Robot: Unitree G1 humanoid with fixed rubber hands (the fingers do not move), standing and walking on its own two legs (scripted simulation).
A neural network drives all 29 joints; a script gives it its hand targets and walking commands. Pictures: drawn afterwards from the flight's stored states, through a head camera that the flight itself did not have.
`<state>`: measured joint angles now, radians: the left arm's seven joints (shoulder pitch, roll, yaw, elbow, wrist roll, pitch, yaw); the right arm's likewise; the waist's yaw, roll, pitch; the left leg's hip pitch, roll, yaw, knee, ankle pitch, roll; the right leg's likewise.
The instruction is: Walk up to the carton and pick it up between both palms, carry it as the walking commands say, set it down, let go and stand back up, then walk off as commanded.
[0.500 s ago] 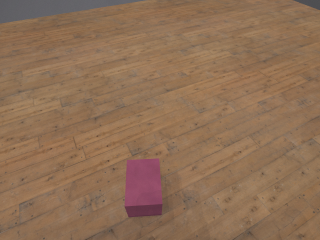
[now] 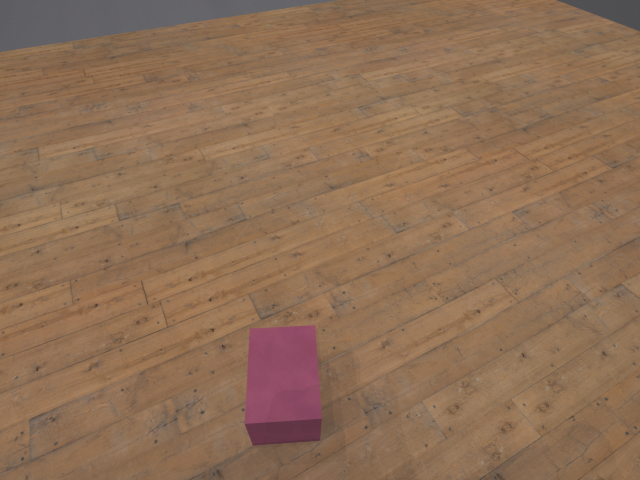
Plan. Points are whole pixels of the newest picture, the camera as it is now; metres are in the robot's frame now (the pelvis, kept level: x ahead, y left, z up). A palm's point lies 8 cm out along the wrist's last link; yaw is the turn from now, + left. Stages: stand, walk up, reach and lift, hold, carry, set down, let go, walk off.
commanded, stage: walk up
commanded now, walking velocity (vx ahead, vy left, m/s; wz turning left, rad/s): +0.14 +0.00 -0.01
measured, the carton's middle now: (284, 384) +0.50 +0.09 -0.68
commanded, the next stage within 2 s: stand in 0.28 s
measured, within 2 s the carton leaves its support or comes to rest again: neither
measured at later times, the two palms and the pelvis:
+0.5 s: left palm out of the picture +0.02 +0.23 -0.14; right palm out of the picture -0.01 -0.22 -0.14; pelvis +0.01 +0.01 +0.00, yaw +0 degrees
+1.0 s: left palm out of the picture -0.03 +0.23 -0.14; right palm out of the picture -0.07 -0.22 -0.14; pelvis -0.02 +0.00 +0.00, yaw +0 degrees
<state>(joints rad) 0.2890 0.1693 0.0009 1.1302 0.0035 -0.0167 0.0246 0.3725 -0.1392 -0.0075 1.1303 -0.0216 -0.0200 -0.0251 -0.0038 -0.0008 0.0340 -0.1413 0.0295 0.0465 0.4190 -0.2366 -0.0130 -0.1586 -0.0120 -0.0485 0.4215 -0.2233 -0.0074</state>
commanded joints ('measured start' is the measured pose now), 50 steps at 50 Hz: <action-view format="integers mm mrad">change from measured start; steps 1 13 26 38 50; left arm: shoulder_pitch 54 54 28 32 41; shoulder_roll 86 80 89 97 104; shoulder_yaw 11 13 11 14 15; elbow -19 -15 -9 -14 -30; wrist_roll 4 -4 -5 -2 0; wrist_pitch -1 -10 -2 3 4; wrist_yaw -2 20 15 9 2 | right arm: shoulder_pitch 78 66 40 46 74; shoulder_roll -63 -90 -108 -107 -100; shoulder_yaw -14 -9 -10 -12 -15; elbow -13 -14 -12 -22 -43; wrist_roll -4 13 11 2 1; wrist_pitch -1 -9 -2 3 6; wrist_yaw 0 -24 -21 -11 -2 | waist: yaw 4 -1 -4 -2 -7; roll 5 18 9 5 -14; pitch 113 -30 62 73 95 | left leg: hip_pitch -111 19 -14 -57 -86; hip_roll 48 99 81 76 71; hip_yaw -50 -66 -72 -78 -79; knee -58 -32 -91 -128 -113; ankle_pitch -128 332 190 22 -49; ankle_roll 15 7 13 16 6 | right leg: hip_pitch -55 64 20 -19 -84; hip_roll -87 -113 -100 -93 -98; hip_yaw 112 71 77 94 128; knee -96 -31 -85 -111 -139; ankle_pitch -214 351 182 -10 -134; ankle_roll -32 -17 -9 -9 -16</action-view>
